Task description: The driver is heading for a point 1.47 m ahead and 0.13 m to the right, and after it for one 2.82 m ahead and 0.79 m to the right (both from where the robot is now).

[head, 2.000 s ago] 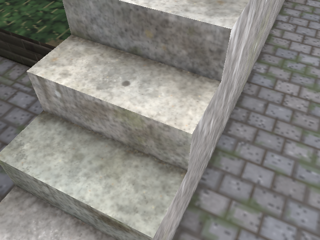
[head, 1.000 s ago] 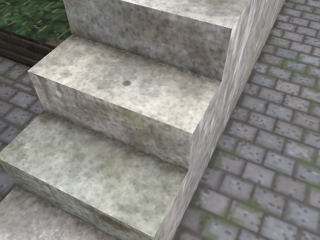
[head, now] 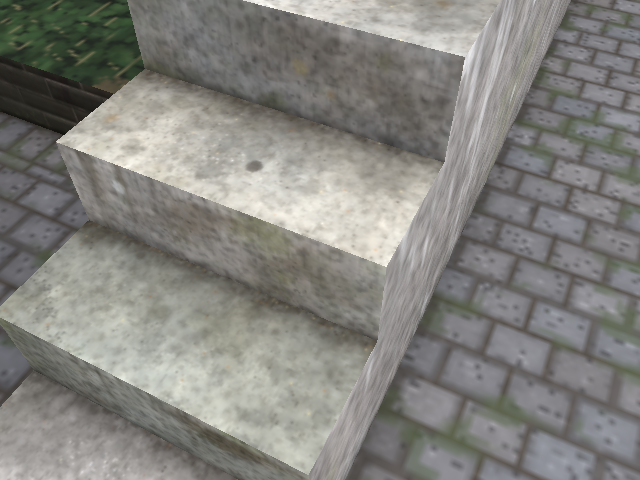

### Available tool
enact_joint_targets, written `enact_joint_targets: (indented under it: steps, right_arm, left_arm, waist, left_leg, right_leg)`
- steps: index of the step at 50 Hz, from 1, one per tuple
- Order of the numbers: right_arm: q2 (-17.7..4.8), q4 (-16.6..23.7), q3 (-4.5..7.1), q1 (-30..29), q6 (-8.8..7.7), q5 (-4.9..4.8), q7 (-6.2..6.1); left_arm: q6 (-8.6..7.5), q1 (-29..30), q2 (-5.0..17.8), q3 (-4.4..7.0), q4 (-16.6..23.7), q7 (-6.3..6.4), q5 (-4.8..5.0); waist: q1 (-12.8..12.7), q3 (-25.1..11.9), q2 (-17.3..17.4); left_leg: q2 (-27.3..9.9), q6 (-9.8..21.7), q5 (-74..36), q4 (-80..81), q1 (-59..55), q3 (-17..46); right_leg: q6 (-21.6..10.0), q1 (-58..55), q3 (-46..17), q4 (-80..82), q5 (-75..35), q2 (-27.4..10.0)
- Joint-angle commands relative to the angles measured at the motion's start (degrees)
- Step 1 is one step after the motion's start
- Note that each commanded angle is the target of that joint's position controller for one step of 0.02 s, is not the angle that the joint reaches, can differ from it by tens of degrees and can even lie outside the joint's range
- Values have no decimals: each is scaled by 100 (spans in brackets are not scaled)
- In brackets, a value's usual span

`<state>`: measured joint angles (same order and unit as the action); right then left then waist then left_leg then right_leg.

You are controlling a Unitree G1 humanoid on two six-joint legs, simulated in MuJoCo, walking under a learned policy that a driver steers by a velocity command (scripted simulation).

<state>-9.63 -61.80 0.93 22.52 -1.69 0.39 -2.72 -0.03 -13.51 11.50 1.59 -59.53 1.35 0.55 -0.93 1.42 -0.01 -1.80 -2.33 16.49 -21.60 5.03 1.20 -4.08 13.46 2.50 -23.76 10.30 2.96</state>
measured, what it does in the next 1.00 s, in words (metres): stands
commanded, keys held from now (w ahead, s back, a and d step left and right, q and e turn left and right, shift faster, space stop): w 0.72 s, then no key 0.28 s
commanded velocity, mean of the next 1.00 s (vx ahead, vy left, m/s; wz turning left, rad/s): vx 0.00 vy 0.00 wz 0.00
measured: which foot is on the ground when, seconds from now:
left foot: down 0.00-1.00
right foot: down 0.00-1.00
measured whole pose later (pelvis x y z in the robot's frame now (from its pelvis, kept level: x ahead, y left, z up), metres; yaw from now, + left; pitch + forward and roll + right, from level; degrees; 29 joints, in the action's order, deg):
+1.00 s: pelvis +0.00 +0.00 +0.00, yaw +0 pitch +0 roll +0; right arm -9.6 -61.8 0.8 22.7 -1.7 0.4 -2.7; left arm 0.0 -13.5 11.4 1.6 -59.7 1.4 0.6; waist -0.9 1.5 0.0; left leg -1.6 -2.2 16.5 -21.6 5.0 1.3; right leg -3.9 13.5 2.2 -23.9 10.3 2.8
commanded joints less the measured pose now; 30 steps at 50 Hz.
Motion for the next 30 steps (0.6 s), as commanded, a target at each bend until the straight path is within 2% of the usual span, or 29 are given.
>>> enact_joint_targets:
  steps: [1, 30]
  right_arm:
    - [-488, 16, 79, 622, -16, -1, -14]
    - [-484, 17, 73, 636, -19, -1, -12]
  left_arm:
    - [-37, -209, 580, 99, 152, 15, 0]
    - [-35, -213, 576, 102, 139, 17, 1]
  waist:
    - [1, 201, 31]
    - [0, 205, 30]
  left_leg:
    - [-79, 115, -206, 431, 762, 84]
    - [-69, 118, -207, 434, 763, 88]
  right_leg:
    - [-78, -528, -648, 418, -757, -607]
    - [-73, -523, -646, 406, -760, -602]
